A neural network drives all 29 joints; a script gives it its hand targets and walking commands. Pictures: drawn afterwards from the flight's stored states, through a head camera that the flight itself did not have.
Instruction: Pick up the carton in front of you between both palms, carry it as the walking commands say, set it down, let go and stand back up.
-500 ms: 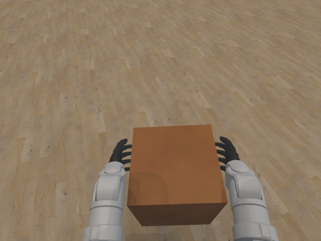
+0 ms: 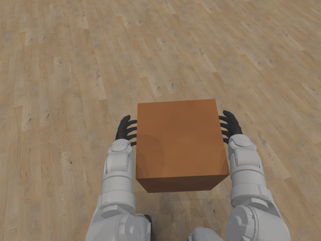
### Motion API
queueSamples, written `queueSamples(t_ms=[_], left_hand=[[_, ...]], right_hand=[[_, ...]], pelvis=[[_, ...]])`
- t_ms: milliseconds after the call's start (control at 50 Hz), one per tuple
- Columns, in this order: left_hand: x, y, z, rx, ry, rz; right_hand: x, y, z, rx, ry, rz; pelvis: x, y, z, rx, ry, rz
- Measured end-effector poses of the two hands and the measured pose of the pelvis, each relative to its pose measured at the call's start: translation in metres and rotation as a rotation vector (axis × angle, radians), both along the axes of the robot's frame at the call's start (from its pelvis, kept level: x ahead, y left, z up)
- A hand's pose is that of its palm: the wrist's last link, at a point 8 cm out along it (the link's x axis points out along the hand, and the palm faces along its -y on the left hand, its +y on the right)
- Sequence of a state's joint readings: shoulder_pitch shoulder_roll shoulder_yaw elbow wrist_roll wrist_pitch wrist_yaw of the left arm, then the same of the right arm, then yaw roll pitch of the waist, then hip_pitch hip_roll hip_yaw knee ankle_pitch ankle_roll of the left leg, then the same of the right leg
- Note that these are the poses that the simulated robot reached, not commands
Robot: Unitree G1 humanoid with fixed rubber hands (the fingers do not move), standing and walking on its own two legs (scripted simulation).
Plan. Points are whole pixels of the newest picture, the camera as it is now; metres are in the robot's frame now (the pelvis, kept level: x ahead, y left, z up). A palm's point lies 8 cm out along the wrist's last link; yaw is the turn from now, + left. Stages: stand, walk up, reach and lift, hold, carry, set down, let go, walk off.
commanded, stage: set down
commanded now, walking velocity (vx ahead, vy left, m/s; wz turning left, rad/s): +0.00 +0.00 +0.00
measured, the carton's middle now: (177, 151) +0.35 -0.02 -0.08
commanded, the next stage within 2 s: none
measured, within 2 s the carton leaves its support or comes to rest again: neither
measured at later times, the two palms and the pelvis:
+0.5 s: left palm (124, 162) +0.35 +0.17 -0.21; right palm (203, 147) +0.42 -0.13 -0.19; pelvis -0.02 -0.03 -0.13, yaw -1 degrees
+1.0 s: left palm (121, 172) +0.36 +0.20 -0.35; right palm (188, 154) +0.45 -0.09 -0.34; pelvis -0.05 -0.04 -0.25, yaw -4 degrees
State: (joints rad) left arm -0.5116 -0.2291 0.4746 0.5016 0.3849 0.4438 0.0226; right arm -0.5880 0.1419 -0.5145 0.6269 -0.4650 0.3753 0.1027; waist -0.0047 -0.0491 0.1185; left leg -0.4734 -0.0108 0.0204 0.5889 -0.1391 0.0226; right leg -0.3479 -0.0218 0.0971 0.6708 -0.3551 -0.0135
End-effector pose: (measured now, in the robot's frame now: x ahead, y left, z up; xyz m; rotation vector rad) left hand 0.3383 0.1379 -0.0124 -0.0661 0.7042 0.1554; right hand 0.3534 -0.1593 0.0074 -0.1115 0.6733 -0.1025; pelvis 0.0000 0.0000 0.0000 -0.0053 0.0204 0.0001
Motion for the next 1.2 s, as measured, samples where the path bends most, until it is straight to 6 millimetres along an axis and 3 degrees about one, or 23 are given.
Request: queueSamples(t_ms=[120,220,320,440,640,840,1200], left_hand=[[-0.006,0.002,-0.062,0.019,0.027,0.034],[-0.007,0.009,-0.115,0.029,0.004,0.074],[0.002,0.016,-0.157,0.031,-0.026,0.101],[0.013,0.025,-0.186,0.023,-0.053,0.146],[0.015,0.032,-0.24,0.017,0.018,0.17],[0.03,0.045,-0.293,0.027,0.005,0.192],[0.029,0.069,-0.398,0.034,0.043,0.252]], right_hand=[[0.011,0.003,-0.061,0.0,0.028,0.049],[0.024,0.011,-0.114,0.006,0.004,0.094],[0.041,0.02,-0.154,0.029,-0.024,0.107],[0.06,0.031,-0.184,0.07,-0.049,0.111],[0.068,0.039,-0.242,0.069,0.022,0.127],[0.091,0.054,-0.295,0.058,0.006,0.166],[0.111,0.084,-0.401,0.04,0.039,0.249]], pelvis=[[-0.012,-0.002,-0.02,-0.005,0.174,-0.006],[-0.021,-0.009,-0.049,-0.015,0.345,-0.006],[-0.026,-0.018,-0.082,-0.019,0.48,-0.002],[-0.025,-0.027,-0.119,-0.023,0.595,-0.005],[-0.028,-0.036,-0.16,-0.026,0.713,-0.012],[-0.041,-0.039,-0.208,-0.021,0.778,-0.03],[-0.07,-0.037,-0.291,-0.013,0.801,-0.044]])
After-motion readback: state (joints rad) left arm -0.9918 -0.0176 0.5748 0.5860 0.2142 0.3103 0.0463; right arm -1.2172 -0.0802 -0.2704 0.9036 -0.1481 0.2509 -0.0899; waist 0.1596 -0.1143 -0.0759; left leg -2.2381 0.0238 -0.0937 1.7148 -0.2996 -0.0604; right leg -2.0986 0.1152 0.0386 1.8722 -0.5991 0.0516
